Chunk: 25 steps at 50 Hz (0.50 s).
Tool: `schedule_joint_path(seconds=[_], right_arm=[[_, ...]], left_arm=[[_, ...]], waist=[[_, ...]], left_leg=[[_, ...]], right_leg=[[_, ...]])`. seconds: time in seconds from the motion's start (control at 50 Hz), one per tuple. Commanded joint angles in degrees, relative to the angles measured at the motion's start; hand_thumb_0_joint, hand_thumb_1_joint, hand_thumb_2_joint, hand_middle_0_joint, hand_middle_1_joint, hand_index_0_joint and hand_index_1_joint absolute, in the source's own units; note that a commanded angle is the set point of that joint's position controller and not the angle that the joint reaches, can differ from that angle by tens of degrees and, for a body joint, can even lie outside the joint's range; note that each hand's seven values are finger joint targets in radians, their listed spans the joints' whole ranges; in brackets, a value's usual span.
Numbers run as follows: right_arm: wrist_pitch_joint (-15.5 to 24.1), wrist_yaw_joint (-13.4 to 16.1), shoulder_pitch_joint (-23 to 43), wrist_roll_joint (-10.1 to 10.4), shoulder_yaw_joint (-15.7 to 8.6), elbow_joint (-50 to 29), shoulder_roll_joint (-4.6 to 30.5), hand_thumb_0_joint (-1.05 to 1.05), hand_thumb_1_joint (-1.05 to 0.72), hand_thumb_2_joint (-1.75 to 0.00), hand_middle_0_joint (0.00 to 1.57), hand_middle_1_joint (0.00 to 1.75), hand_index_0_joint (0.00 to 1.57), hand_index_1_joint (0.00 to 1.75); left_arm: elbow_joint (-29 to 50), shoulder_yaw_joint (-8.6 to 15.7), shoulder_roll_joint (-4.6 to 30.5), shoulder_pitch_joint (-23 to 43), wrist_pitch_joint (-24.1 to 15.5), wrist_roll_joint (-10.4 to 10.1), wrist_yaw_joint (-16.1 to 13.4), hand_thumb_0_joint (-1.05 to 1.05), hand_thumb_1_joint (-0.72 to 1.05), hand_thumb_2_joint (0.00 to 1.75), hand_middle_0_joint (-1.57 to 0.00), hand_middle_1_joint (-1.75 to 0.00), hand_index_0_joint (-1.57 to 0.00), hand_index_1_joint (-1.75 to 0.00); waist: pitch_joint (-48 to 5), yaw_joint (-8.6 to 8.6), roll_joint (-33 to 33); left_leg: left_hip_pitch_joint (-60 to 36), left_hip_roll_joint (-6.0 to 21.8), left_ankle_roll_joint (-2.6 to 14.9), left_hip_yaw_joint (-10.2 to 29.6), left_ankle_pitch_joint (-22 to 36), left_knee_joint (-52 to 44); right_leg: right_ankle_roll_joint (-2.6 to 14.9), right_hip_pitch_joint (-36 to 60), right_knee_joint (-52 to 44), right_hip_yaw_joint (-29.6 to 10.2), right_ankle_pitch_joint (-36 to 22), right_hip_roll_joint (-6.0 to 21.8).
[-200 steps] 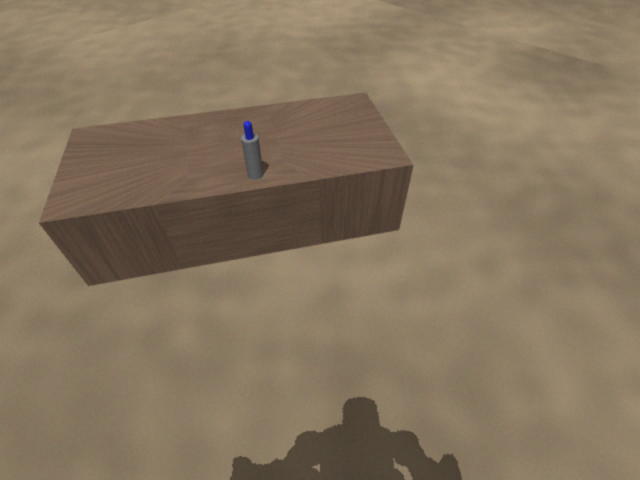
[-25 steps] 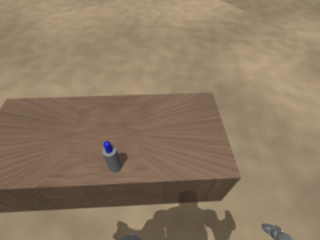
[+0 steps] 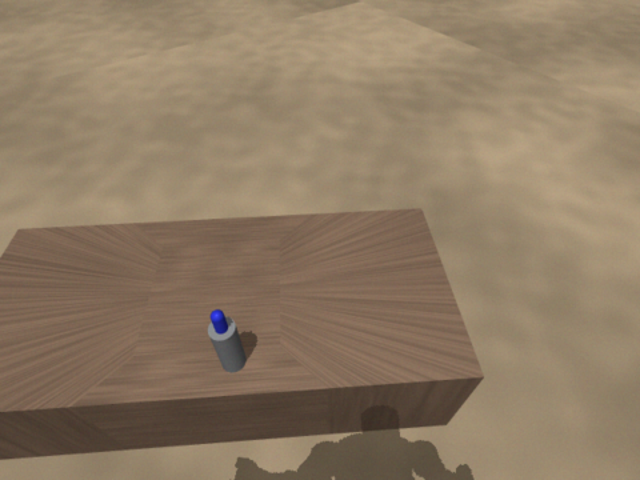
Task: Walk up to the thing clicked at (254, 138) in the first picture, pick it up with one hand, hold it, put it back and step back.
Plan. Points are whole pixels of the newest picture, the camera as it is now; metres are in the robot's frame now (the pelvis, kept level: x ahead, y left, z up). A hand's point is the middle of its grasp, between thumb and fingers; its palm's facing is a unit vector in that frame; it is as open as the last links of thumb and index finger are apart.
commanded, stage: walk up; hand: left
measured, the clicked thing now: (225, 339) +0.47 +0.22 -0.30
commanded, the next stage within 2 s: stand in 1.02 s
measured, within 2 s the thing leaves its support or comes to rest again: neither
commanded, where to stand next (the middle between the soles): +0.07 +0.02 m, yaw +0 degrees
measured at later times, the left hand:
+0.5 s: hand out of the picture +0.09 +0.26 -0.14, palm faces -0.02 -0.93 -0.37, open 7.4 cm
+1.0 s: hand out of the picture +0.11 +0.25 -0.14, palm faces -0.04 -0.93 -0.36, open 7.4 cm
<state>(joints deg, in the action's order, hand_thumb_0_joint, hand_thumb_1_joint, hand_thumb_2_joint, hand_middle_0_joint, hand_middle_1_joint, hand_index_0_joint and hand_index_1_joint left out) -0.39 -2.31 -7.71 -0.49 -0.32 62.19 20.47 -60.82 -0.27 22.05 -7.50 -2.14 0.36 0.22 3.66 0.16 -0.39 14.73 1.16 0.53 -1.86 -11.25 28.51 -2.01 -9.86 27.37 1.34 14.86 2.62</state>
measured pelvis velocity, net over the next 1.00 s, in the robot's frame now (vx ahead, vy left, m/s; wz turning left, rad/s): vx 0.02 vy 0.00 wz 0.00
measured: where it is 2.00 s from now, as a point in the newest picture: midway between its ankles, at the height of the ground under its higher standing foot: outside the picture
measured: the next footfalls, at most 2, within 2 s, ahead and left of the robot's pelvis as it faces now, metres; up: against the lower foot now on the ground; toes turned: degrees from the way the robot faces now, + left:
none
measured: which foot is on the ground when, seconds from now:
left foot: down 0.00-1.00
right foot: down 0.00-1.00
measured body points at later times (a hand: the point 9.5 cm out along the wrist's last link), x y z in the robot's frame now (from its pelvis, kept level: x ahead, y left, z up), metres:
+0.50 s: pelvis +0.02 +0.00 +0.01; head +0.02 -0.01 +0.46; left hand +0.10 +0.30 -0.12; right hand +0.11 -0.31 -0.12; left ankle +0.05 +0.11 -0.74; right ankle +0.00 -0.15 -0.74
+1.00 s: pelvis +0.02 +0.00 +0.01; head +0.03 +0.00 +0.46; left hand +0.11 +0.30 -0.12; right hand +0.10 -0.31 -0.13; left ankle +0.05 +0.11 -0.74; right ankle +0.00 -0.15 -0.74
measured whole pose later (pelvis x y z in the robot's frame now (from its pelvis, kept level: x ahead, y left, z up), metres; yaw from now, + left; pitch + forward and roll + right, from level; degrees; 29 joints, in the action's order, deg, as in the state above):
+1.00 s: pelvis +0.02 +0.00 +0.01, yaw +0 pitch -2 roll +0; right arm -0.5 -1.3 -5.2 -0.5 -1.6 65.9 20.1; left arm -65.6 0.3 20.1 -5.0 -1.1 1.2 0.1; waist 3.0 0.6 -0.5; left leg 8.9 0.6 0.3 -2.1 -8.8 20.0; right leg -2.3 -4.1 18.9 1.4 12.4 3.0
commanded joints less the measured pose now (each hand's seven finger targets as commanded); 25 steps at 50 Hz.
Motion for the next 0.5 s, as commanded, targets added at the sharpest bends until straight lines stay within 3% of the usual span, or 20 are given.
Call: schedule_joint_path(seconds=[0.0,0.14,0.18,0.28,0.48], right_arm=[[1.6,1.4,5.2,0.0,-2.7,-3.1,12.9,0.0,-0.9,-0.9,0.2,0.3,0.2,0.3],[1.6,1.5,5.6,0.1,-2.8,-1.5,12.1,0.0,-0.9,-0.9,0.2,0.3,0.2,0.3],[1.4,1.6,6.4,0.1,-2.9,-1.5,12.4,0.0,-0.9,-0.9,0.2,0.3,0.2,0.3],[1.2,1.6,6.5,0.2,-3.0,-0.8,12.0,0.0,-0.9,-0.9,0.2,0.3,0.2,0.3],[1.0,1.7,7.1,0.0,-3.3,-0.3,11.9,0.0,-0.9,-0.9,0.2,0.3,0.2,0.3]], left_arm=[[2.0,2.5,12.1,1.7,-1.0,-0.2,-1.0,0.0,0.9,0.9,-0.2,-0.3,-0.2,-0.3],[0.1,2.4,11.8,3.6,-1.0,-0.1,-1.0,0.0,0.9,0.9,-0.2,-0.3,-0.2,-0.3],[-0.2,2.3,11.9,3.8,-0.9,0.0,-1.0,0.0,0.9,0.9,-0.2,-0.3,-0.2,-0.3],[-1.0,2.4,11.6,4.8,-1.0,0.3,-1.1,0.0,0.9,0.9,-0.2,-0.3,-0.2,-0.3],[-1.4,2.5,11.3,4.9,-0.8,0.5,-1.2,0.0,0.9,0.9,-0.2,-0.3,-0.2,-0.3]], waist=[[-5.3,-0.96,-2.7],[-6.3,-0.44,-1.3],[-5.5,-0.35,-1.3],[-6.0,-0.03,0.2],[-6.4,-0.09,1.0]], left_leg=[[-2.2,6.8,2.03,8.7,1.1,-9.8],[-5.2,6.1,1.47,7.0,6.3,-9.6],[-5.9,5.9,1.37,6.7,4.8,-10.0],[-8.4,5.9,1.31,5.9,8.3,-9.3],[-10.0,5.9,1.13,5.4,9.3,-10.3]], right_leg=[[3.79,1.6,-5.9,-4.1,-4.1,3.8],[3.31,3.0,-8.4,-4.4,-8.6,4.8],[3.02,1.7,-9.2,-4.3,-8.7,4.9],[2.8,1.6,-10.5,-4.3,-9.8,5.4],[2.43,2.3,-11.5,-3.9,-10.5,5.4]])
